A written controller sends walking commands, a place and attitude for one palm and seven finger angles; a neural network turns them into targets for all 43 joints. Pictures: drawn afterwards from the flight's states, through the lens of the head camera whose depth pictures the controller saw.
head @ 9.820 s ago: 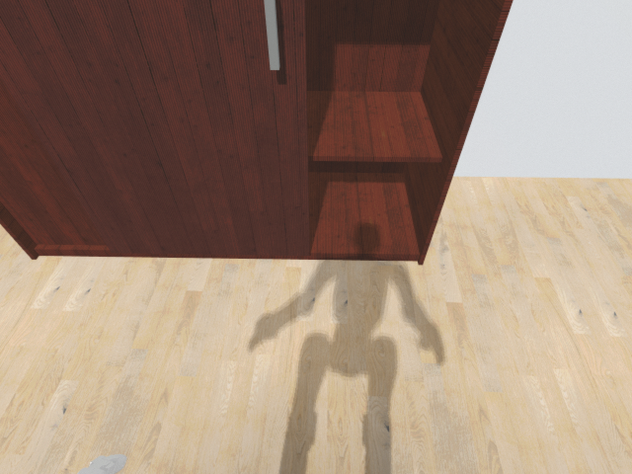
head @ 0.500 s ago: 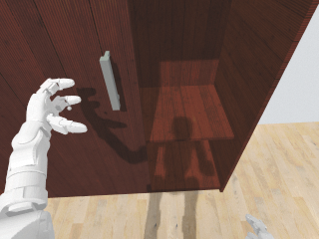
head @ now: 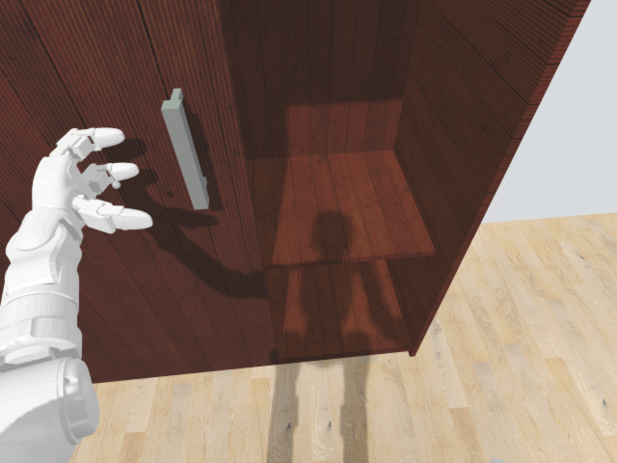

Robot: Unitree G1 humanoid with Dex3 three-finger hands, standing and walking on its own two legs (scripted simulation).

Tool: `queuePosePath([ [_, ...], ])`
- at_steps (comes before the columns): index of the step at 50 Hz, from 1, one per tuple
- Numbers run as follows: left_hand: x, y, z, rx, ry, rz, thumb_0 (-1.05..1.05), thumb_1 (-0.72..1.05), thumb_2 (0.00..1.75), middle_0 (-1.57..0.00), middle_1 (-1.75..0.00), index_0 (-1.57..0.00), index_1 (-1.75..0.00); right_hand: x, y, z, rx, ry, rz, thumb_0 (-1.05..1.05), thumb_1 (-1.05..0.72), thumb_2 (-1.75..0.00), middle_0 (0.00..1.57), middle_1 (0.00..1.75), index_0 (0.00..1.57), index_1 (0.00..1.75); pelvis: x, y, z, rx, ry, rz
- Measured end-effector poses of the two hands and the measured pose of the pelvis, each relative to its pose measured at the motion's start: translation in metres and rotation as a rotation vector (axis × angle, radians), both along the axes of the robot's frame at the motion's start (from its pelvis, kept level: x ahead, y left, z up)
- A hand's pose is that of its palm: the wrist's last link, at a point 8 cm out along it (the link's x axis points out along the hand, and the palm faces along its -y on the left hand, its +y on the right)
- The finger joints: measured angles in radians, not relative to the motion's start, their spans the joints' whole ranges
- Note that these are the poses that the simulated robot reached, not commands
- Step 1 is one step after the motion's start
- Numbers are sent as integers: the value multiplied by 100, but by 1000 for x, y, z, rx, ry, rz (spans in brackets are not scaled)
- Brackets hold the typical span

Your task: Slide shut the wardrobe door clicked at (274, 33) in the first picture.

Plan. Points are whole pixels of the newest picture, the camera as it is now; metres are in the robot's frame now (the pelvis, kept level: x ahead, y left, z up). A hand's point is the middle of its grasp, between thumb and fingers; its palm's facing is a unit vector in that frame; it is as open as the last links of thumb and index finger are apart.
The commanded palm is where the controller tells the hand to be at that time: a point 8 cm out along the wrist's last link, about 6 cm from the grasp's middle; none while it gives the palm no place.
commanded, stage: move the hooked fingers beside the handle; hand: left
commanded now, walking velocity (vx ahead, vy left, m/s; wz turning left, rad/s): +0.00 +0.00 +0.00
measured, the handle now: (190, 152) +0.51 +0.18 +0.15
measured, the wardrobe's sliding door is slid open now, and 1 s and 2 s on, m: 0.44 0.44 0.44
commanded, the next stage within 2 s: feel for the door with the fingertips in 0.86 s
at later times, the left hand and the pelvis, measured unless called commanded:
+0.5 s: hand (122, 182) +0.43 +0.25 +0.15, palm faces +0.14 -0.99 +0.01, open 14.0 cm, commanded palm +0.40 +0.30 +0.15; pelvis +0.00 +0.01 +0.00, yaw -1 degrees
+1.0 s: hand (132, 179) +0.44 +0.24 +0.15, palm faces +0.15 -0.99 +0.00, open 14.0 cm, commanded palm +0.41 +0.29 +0.15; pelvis +0.00 +0.01 +0.00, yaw +0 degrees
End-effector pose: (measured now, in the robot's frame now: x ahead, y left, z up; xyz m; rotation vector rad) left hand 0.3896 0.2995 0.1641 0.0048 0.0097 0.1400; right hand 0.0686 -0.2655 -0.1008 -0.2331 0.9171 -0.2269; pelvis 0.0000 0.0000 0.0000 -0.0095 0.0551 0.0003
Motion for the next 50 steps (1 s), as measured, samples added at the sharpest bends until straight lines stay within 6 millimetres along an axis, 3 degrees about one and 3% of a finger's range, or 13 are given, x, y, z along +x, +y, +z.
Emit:
queuePosePath([
  [8,16,1,0,4,-3,-6,-1,-50,30,-30,-120,-30,-120,-18,1,-2,-1,52,-26,1,-91,-89,20,30,20,30,-1,3,-1,-3,23,-7],
  [16,19,1,-9,-8,6,-7,-1,-50,30,-30,-119,-30,-120,-27,6,-4,9,80,-46,1,-91,-89,20,30,20,30,1,8,-2,-4,34,-15],
  [36,17,-1,-10,-5,-2,5,-1,-50,30,-30,-120,-30,-120,6,18,-1,16,20,7,1,-90,-89,20,30,20,30,1,12,-2,-7,27,-1],
  [50,26,-7,-13,-4,9,6,-1,-50,30,-30,-120,-30,-120,-7,11,-5,20,65,-19,1,-91,-89,20,30,20,30,4,8,-3,-4,37,-8],
])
